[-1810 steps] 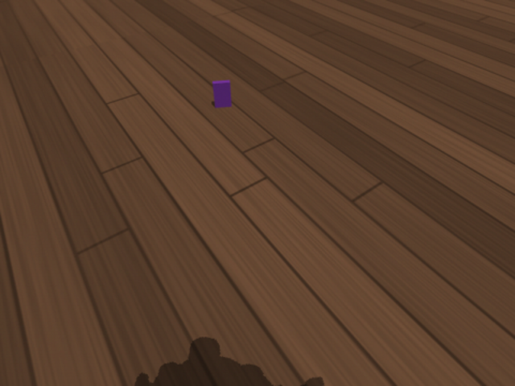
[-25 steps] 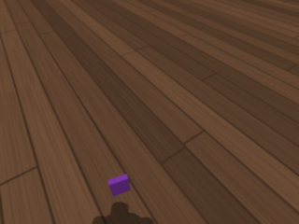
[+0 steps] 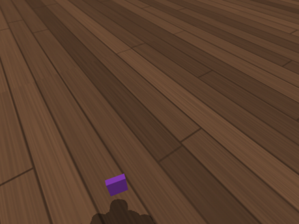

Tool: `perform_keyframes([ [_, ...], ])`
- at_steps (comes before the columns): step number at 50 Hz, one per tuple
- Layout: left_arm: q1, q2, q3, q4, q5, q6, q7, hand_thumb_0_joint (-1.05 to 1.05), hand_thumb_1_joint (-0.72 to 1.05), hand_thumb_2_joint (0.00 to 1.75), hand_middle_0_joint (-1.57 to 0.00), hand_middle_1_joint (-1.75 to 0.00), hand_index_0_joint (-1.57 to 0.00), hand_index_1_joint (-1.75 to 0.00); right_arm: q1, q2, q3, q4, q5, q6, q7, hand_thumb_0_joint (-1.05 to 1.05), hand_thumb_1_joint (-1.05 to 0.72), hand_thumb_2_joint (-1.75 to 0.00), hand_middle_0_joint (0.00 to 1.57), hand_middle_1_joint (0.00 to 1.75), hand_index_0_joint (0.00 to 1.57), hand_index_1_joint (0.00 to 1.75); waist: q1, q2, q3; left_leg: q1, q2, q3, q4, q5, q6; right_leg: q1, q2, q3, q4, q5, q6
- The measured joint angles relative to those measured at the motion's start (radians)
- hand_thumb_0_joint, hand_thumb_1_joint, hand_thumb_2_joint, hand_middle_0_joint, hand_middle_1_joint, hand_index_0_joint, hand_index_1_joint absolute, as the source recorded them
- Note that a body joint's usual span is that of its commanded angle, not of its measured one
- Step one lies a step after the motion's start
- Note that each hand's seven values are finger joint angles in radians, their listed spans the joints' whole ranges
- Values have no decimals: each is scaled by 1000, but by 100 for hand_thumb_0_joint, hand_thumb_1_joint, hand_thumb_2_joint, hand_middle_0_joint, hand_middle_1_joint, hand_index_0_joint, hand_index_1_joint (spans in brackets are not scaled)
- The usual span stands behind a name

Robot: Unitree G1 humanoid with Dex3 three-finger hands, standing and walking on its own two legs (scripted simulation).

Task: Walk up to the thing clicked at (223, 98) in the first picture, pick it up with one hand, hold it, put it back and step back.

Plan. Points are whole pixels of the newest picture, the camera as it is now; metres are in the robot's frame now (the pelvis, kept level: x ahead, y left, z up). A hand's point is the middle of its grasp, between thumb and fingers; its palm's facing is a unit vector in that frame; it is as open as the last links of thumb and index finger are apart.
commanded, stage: stand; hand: left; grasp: from the side
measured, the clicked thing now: (117, 185) +0.48 +0.21 -0.69
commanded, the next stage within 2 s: step back in 0.78 s
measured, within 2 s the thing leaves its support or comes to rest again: neither
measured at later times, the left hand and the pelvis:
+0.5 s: hand out of the picture +0.09 +0.24 -0.15, palm faces -0.02 -0.94 -0.35, open 7.4 cm; pelvis +0.02 -0.01 +0.00, yaw +0 degrees
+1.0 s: hand out of the picture +0.10 +0.27 -0.17, palm faces -0.04 -0.93 -0.38, open 7.4 cm; pelvis -0.01 +0.00 -0.01, yaw -1 degrees
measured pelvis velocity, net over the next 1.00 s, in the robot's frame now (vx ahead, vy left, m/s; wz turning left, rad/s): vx -0.01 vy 0.00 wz -0.01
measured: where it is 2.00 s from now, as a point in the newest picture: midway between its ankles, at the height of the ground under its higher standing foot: outside the picture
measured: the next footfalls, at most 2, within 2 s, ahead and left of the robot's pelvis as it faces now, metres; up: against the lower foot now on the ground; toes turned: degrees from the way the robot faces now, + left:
right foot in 1.38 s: -0.08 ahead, -0.12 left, +0.00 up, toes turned -2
left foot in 1.72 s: -0.15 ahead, +0.11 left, +0.00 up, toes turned -4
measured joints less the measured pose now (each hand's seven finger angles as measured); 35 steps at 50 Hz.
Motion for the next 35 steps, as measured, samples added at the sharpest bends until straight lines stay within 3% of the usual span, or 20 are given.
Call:
perform_keyframes([
  [35, -33, 3, 7, -7, -4, 1, -2, 1, 90, 90, -20, -30, -21, -30, -41, -9, 3, -1, 3, -3, -2, 0, -91, -90, 20, 30, 20, 30, -3, -2, -6, 34, 14, 3, -36, -14, -15, 32, 14, 2, -38, -11, -11],
])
